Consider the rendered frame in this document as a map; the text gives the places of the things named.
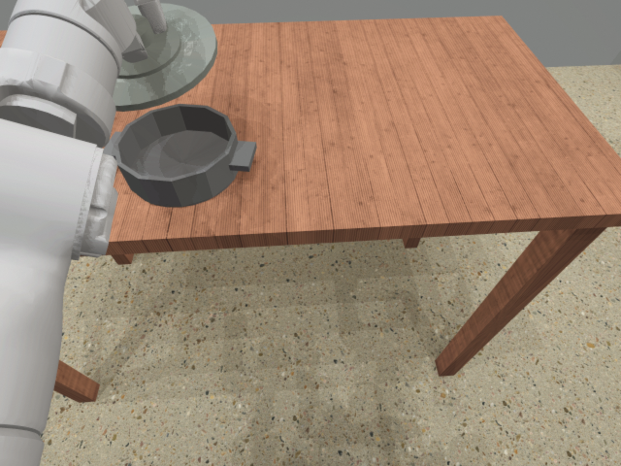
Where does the left robot upper arm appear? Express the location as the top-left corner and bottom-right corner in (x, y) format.
(0, 118), (118, 466)

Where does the pot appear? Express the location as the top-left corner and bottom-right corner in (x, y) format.
(103, 104), (257, 208)

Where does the left robot hand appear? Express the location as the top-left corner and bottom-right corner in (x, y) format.
(122, 0), (167, 63)

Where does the table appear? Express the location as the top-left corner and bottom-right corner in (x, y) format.
(0, 16), (621, 403)

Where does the lid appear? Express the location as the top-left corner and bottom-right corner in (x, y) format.
(113, 3), (217, 112)

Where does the knob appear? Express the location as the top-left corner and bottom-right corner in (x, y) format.
(132, 15), (154, 48)

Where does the robot left forearm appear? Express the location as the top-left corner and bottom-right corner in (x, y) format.
(0, 0), (136, 148)

